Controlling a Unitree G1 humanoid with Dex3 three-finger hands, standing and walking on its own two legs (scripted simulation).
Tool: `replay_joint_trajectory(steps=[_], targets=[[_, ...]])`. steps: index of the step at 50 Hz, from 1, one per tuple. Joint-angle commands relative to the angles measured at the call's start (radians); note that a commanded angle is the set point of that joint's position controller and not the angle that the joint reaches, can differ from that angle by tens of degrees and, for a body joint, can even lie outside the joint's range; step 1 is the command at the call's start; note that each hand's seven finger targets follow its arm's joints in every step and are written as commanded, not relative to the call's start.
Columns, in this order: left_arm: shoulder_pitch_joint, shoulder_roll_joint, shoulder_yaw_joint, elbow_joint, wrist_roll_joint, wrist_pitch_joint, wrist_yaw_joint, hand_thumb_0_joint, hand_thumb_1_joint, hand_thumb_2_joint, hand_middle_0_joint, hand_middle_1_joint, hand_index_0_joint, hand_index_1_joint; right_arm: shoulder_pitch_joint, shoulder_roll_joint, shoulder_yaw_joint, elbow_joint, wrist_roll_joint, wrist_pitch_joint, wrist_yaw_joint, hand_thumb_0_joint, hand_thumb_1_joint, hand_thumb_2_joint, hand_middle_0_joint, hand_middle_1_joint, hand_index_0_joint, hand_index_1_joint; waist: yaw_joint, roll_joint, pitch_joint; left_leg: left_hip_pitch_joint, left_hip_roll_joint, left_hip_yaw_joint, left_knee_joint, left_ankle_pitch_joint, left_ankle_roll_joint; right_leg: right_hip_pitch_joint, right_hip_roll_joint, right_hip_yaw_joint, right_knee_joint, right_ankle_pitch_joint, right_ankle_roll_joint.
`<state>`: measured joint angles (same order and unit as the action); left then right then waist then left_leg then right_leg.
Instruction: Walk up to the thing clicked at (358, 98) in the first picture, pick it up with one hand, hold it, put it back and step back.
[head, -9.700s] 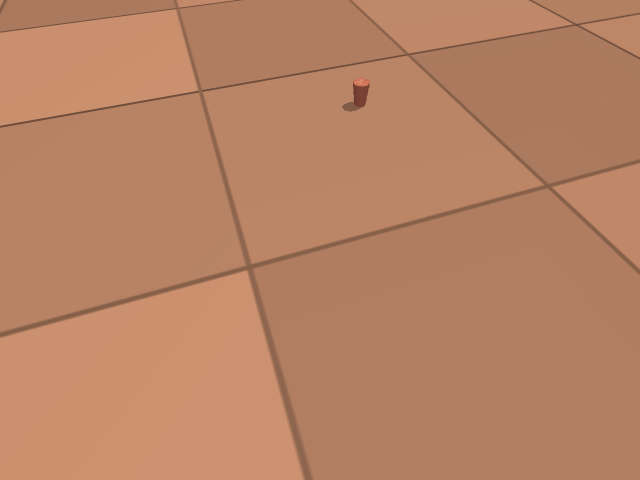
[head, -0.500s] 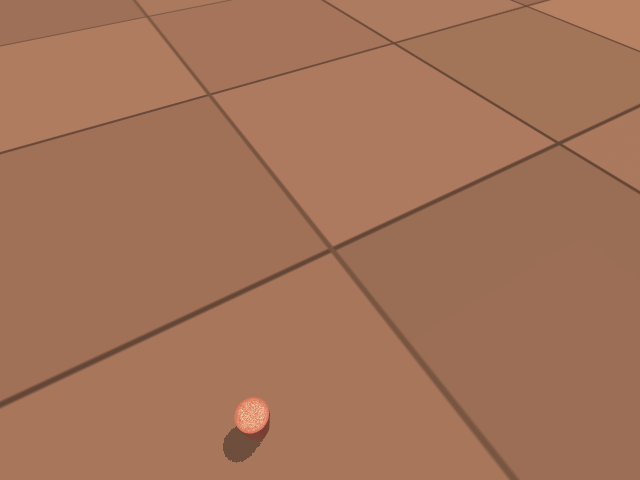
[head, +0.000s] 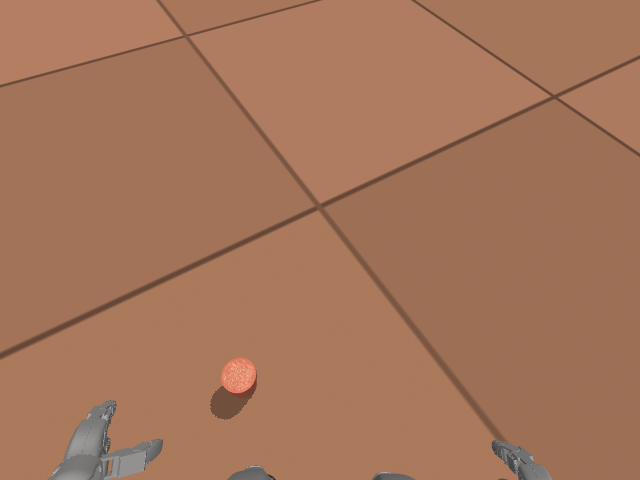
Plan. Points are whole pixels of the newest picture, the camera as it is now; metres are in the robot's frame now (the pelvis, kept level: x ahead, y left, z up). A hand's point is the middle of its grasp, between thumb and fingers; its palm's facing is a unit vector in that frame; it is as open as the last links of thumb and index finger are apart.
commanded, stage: go down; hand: left
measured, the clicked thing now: (241, 381) +0.40 +0.20 -0.69
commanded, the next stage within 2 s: none
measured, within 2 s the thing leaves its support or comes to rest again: neither
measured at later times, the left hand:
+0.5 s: hand (120, 473) +0.15 +0.30 -0.21, palm faces +0.11 -0.95 -0.30, open 17.2 cm
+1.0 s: hand (127, 411) +0.26 +0.35 -0.31, palm faces +0.14 -0.97 -0.20, open 17.5 cm
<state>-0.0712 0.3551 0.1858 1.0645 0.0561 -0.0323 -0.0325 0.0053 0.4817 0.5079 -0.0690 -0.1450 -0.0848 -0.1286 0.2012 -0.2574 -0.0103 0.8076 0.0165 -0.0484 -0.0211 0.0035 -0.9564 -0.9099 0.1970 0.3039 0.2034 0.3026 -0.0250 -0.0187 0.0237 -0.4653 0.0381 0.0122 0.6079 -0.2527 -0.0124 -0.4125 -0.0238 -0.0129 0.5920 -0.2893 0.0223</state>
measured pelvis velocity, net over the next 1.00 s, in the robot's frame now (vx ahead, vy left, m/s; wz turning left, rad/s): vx -0.04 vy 0.00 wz -0.05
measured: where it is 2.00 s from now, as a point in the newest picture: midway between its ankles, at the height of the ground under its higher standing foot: outside the picture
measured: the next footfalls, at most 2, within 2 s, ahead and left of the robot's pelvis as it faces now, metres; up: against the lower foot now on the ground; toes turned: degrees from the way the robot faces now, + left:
none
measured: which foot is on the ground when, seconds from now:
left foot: down 0.00-1.00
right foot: down 0.00-1.00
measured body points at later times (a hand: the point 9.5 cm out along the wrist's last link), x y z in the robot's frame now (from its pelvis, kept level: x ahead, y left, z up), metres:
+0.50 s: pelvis -0.01 +0.00 -0.09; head +0.11 +0.03 +0.35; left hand +0.15 +0.35 -0.18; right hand +0.18 -0.25 -0.18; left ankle +0.03 +0.13 -0.73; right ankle +0.00 -0.14 -0.73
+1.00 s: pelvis -0.04 +0.00 -0.25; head +0.15 +0.03 +0.16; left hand +0.24 +0.40 -0.29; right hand +0.13 -0.27 -0.37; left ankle +0.03 +0.13 -0.73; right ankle +0.00 -0.14 -0.73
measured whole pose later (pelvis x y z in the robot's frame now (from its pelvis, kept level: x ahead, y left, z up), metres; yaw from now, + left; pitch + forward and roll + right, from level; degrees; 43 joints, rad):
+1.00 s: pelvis -0.04 +0.00 -0.25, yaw -3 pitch +33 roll -4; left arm -0.19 0.58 0.64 0.82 -0.14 -0.34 -0.51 -0.01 -0.56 0.04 -0.05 -0.05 -0.06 -0.04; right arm 0.10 -0.30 0.01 0.67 -0.04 -0.17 -0.04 0.01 -0.89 -0.89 0.20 0.30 0.21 0.30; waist -0.01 -0.01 -0.16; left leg -1.74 0.06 -0.08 1.83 -0.66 -0.02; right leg -1.66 0.00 -0.04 1.80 -0.72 0.02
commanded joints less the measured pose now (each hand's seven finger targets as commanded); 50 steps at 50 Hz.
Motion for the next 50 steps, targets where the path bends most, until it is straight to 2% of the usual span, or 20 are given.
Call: replay_joint_trajectory(steps=[1, 4, 6, 12, 15, 17, 19, 20, 23, 25, 29, 31, 33, 34, 37, 41, 45, 46, 47, 50], targets=[[0.068, 0.214, 0.090, -0.076, 0.015, 0.023, -0.012, 0.000, -0.100, 0.155, -0.050, -0.105, -0.066, -0.090, 0.022, -0.167, -0.072, -0.151, -0.003, -0.026, -0.007, 0.000, -0.925, -0.904, 0.200, 0.300, 0.200, 0.300, 0.049, 0.068, -0.251, 0.004, -0.046, 0.017, 0.050, 0.121, 0.009, -0.003, 0.030, -0.018, 0.042, 0.125, -0.047], [0.049, 0.258, 0.143, -0.118, 0.007, 0.014, -0.035, 0.000, -0.262, 0.129, -0.055, -0.099, -0.066, -0.090, -0.002, -0.170, -0.078, -0.206, -0.002, -0.039, 0.001, 0.000, -0.907, -0.899, 0.200, 0.300, 0.200, 0.300, 0.039, 0.051, -0.221, -0.128, -0.034, 0.002, 0.154, 0.022, 0.011, -0.146, 0.034, -0.023, 0.138, 0.011, -0.047], [0.084, 0.250, 0.161, -0.158, -0.002, -0.008, -0.060, 0.000, -0.362, 0.112, -0.058, -0.110, -0.072, -0.099, -0.002, -0.161, -0.081, -0.236, -0.003, -0.052, 0.005, 0.000, -0.902, -0.897, 0.200, 0.300, 0.200, 0.300, 0.043, 0.061, -0.239, -0.201, -0.033, 0.001, 0.219, -0.034, 0.014, -0.233, 0.033, -0.021, 0.211, -0.043, -0.049], [0.143, 0.266, 0.197, -0.485, -0.036, -0.046, -0.122, 0.000, -0.521, 0.052, -0.081, -0.105, -0.096, -0.092, 0.015, -0.159, -0.097, -0.307, -0.001, -0.080, -0.015, 0.000, -0.905, -0.894, 0.200, 0.300, 0.200, 0.300, 0.025, 0.110, -0.412, -0.190, -0.017, -0.014, 0.319, -0.006, 0.015, -0.326, 0.035, -0.021, 0.337, -0.017, -0.045], [0.220, 0.249, 0.207, -0.509, -0.041, -0.017, -0.126, 0.000, -0.563, 0.026, -0.085, -0.077, -0.095, -0.069, 0.010, -0.162, -0.098, -0.320, 0.000, -0.087, -0.024, 0.000, -0.905, -0.894, 0.200, 0.300, 0.200, 0.300, 0.015, 0.079, -0.399, -0.232, -0.007, -0.028, 0.353, -0.008, 0.017, -0.380, 0.036, -0.029, 0.376, -0.026, -0.044], [0.235, 0.262, 0.221, -0.574, -0.041, -0.002, -0.127, 0.000, -0.568, 0.033, -0.083, -0.079, -0.092, -0.071, 0.016, -0.156, -0.096, -0.327, -0.003, -0.092, -0.034, 0.000, -0.903, -0.894, 0.200, 0.300, 0.200, 0.300, 0.004, 0.089, -0.447, -0.227, -0.004, -0.027, 0.382, 0.005, 0.021, -0.384, 0.033, -0.024, 0.386, -0.009, -0.042], [0.263, 0.251, 0.224, -0.623, -0.050, 0.010, -0.130, 0.000, -0.556, 0.043, -0.082, -0.073, -0.088, -0.069, 0.008, -0.157, -0.091, -0.333, -0.004, -0.099, -0.038, 0.000, -0.898, -0.893, 0.200, 0.300, 0.200, 0.300, 0.017, 0.106, -0.442, -0.252, -0.004, -0.032, 0.398, -0.003, 0.018, -0.411, 0.030, -0.027, 0.414, -0.019, -0.044], [0.274, 0.246, 0.225, -0.621, -0.053, 0.015, -0.131, 0.000, -0.581, 0.031, -0.087, -0.074, -0.094, -0.068, 0.005, -0.158, -0.088, -0.334, -0.007, -0.103, -0.041, 0.000, -0.888, -0.890, 0.200, 0.300, 0.200, 0.300, 0.008, 0.103, -0.435, -0.261, -0.003, -0.039, 0.406, 0.005, 0.017, -0.424, 0.030, -0.031, 0.428, -0.019, -0.044], [0.210, 0.282, 0.250, -0.659, -0.056, 0.013, -0.134, 0.000, -0.611, 0.014, -0.091, -0.060, -0.096, -0.057, -0.007, -0.154, -0.082, -0.342, -0.012, -0.117, -0.052, 0.000, -0.887, -0.890, 0.200, 0.300, 0.200, 0.300, -0.003, 0.117, -0.412, -0.309, -0.002, -0.042, 0.441, -0.043, 0.018, -0.481, 0.025, -0.028, 0.454, -0.054, -0.041], [0.199, 0.276, 0.262, -0.602, -0.061, 0.000, -0.142, 0.000, -0.600, 0.021, -0.086, -0.065, -0.094, -0.058, -0.016, -0.153, -0.075, -0.341, -0.014, -0.126, -0.054, 0.000, -0.888, -0.890, 0.200, 0.300, 0.200, 0.300, -0.010, 0.089, -0.367, -0.377, -0.005, -0.043, 0.473, -0.090, 0.022, -0.533, 0.026, -0.026, 0.483, -0.089, -0.040], [0.094, 0.337, 0.332, -0.533, -0.083, -0.093, -0.187, 0.000, -0.574, 0.000, -0.082, -0.033, -0.082, -0.032, -0.027, -0.161, -0.073, -0.333, -0.026, -0.150, -0.052, 0.000, -0.904, -0.895, 0.200, 0.300, 0.200, 0.300, 0.002, 0.100, -0.396, -0.500, -0.009, -0.049, 0.597, -0.116, 0.029, -0.672, 0.022, -0.023, 0.612, -0.124, -0.044], [0.060, 0.361, 0.360, -0.497, -0.108, -0.152, -0.230, 0.000, -0.554, 0.001, -0.080, -0.032, -0.077, -0.033, -0.031, -0.176, -0.071, -0.330, -0.031, -0.160, -0.048, 0.000, -0.906, -0.897, 0.200, 0.300, 0.200, 0.300, 0.007, 0.112, -0.461, -0.538, -0.012, -0.049, 0.668, -0.058, 0.031, -0.722, 0.022, -0.024, 0.681, -0.090, -0.046], [0.031, 0.360, 0.368, -0.437, -0.136, -0.208, -0.287, 0.000, -0.579, 0.000, -0.079, -0.026, -0.076, -0.027, -0.027, -0.181, -0.068, -0.315, -0.035, -0.170, -0.041, 0.000, -0.884, -0.891, 0.200, 0.299, 0.200, 0.299, 0.009, 0.125, -0.483, -0.608, -0.016, -0.054, 0.732, -0.105, 0.030, -0.801, 0.021, -0.018, 0.742, -0.134, -0.049], [-0.005, 0.393, 0.392, -0.448, -0.150, -0.236, -0.311, 0.000, -0.609, 0.000, -0.081, -0.029, -0.078, -0.031, -0.026, -0.192, -0.072, -0.314, -0.035, -0.174, -0.039, 0.000, -0.884, -0.891, 0.200, 0.299, 0.200, 0.299, 0.016, 0.130, -0.516, -0.620, -0.013, -0.057, 0.757, -0.115, 0.029, -0.828, 0.021, -0.010, 0.764, -0.150, -0.049], [-0.057, 0.440, 0.409, -0.437, -0.165, -0.293, -0.378, 0.000, -0.558, 0.020, -0.065, -0.040, -0.065, -0.036, -0.023, -0.212, -0.071, -0.299, -0.044, -0.175, -0.036, 0.000, -0.881, -0.891, 0.200, 0.299, 0.200, 0.299, 0.031, 0.176, -0.630, -0.622, -0.007, -0.075, 0.821, -0.086, 0.021, -0.890, 0.023, -0.007, 0.839, -0.143, -0.053], [-0.049, 0.485, 0.486, -0.347, -0.200, -0.332, -0.430, 0.000, -0.559, 0.028, -0.046, -0.033, -0.049, -0.028, -0.026, -0.238, -0.067, -0.269, -0.044, -0.167, -0.032, 0.000, -0.883, -0.894, 0.200, 0.300, 0.200, 0.300, 0.069, 0.165, -0.698, -0.651, -0.007, -0.098, 0.891, -0.021, 0.019, -0.987, 0.034, -0.037, 0.937, -0.120, -0.060], [-0.092, 0.579, 0.557, -0.417, -0.227, -0.357, -0.455, 0.000, -0.572, 0.050, -0.036, -0.044, -0.039, -0.041, -0.021, -0.249, -0.065, -0.252, -0.046, -0.156, -0.032, 0.000, -0.891, -0.898, 0.200, 0.300, 0.200, 0.300, 0.093, 0.146, -0.806, -0.681, -0.010, -0.086, 0.970, 0.031, 0.027, -0.985, 0.041, -0.035, 0.987, -0.077, -0.059], [-0.089, 0.565, 0.553, -0.377, -0.230, -0.353, -0.463, 0.000, -0.570, 0.056, -0.036, -0.052, -0.038, -0.049, -0.028, -0.245, -0.061, -0.246, -0.045, -0.157, -0.033, 0.000, -0.895, -0.899, 0.200, 0.300, 0.200, 0.300, 0.079, 0.136, -0.795, -0.709, -0.010, -0.081, 0.991, 0.021, 0.032, -0.989, 0.041, -0.031, 0.989, -0.079, -0.056], [-0.153, 0.630, 0.601, -0.439, -0.239, -0.366, -0.463, 0.000, -0.563, 0.060, -0.031, -0.054, -0.037, -0.048, -0.021, -0.250, -0.063, -0.242, -0.046, -0.155, -0.034, 0.000, -0.892, -0.898, 0.200, 0.300, 0.200, 0.300, 0.080, 0.112, -0.812, -0.754, -0.011, -0.075, 1.017, 0.012, 0.037, -0.972, 0.042, -0.023, 0.994, -0.072, -0.050], [-0.192, 0.604, 0.604, -0.365, -0.259, -0.371, -0.485, 0.000, -0.582, 0.062, -0.032, -0.072, -0.043, -0.062, -0.021, -0.244, -0.054, -0.219, -0.047, -0.154, -0.030, 0.000, -0.895, -0.899, 0.200, 0.300, 0.200, 0.300, 0.056, 0.092, -0.780, -0.845, -0.007, -0.077, 1.066, -0.045, 0.041, -1.008, 0.043, -0.019, 1.034, -0.111, -0.047]])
